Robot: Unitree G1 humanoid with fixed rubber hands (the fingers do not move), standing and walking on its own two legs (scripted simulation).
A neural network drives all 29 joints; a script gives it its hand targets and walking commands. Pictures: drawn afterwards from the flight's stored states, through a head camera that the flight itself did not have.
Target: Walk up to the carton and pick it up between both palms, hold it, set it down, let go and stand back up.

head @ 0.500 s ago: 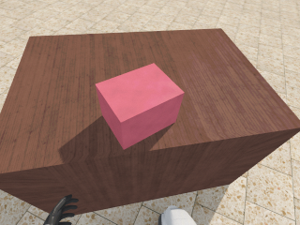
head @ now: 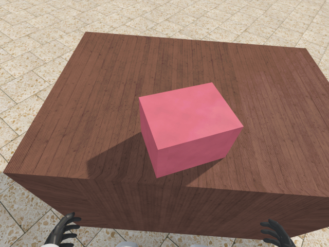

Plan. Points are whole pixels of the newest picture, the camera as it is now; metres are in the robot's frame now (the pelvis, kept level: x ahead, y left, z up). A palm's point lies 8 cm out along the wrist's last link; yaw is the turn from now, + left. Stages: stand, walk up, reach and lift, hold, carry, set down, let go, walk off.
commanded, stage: walk up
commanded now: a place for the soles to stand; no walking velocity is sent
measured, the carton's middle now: (184, 129) +0.40 -0.04 +0.02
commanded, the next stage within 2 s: reach and lift in 1.30 s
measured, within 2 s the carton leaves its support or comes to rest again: neither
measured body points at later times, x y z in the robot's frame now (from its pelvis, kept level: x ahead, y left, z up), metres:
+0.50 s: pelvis -0.02 -0.01 +0.01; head +0.00 -0.01 +0.46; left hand +0.11 +0.26 -0.09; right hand +0.12 -0.27 -0.08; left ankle +0.01 +0.13 -0.72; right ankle +0.02 -0.13 -0.72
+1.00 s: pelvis -0.01 -0.01 +0.01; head +0.00 -0.01 +0.46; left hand +0.08 +0.28 -0.09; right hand +0.15 -0.27 -0.08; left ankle +0.01 +0.13 -0.72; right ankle +0.02 -0.13 -0.72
